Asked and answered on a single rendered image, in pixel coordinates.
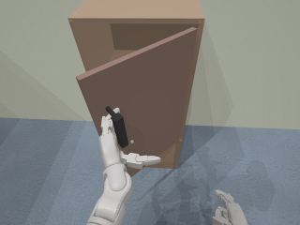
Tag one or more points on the right robot hand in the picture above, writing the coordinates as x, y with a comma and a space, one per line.
233, 215

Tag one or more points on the cupboard door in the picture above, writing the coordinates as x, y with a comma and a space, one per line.
149, 86

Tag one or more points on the left robot forearm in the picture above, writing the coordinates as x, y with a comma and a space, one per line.
110, 208

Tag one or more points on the left robot hand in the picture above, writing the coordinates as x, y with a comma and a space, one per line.
110, 151

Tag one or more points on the handle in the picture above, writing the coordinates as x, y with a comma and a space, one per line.
119, 127

